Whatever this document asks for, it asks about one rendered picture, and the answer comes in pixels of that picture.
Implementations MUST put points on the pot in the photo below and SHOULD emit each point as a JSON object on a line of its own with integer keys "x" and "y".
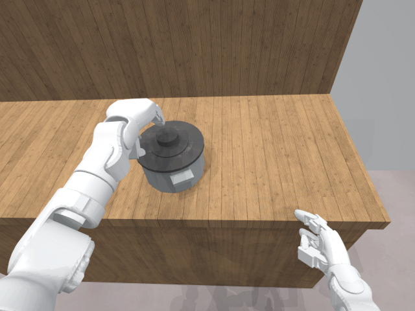
{"x": 176, "y": 181}

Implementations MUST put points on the robot right forearm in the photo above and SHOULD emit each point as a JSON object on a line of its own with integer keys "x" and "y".
{"x": 348, "y": 292}

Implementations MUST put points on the table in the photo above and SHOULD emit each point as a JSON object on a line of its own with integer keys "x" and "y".
{"x": 254, "y": 76}

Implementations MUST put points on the left robot upper arm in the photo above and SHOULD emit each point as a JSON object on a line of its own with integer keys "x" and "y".
{"x": 53, "y": 262}

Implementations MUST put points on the right robot hand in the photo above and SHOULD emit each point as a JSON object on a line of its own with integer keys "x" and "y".
{"x": 321, "y": 251}

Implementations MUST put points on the lid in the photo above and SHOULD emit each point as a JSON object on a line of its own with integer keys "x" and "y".
{"x": 174, "y": 158}

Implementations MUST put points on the left robot hand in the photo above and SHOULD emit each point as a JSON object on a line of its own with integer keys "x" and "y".
{"x": 143, "y": 111}

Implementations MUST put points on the knob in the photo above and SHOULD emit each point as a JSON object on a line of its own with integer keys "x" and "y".
{"x": 167, "y": 137}

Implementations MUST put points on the robot left forearm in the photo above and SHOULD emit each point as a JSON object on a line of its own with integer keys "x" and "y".
{"x": 81, "y": 202}

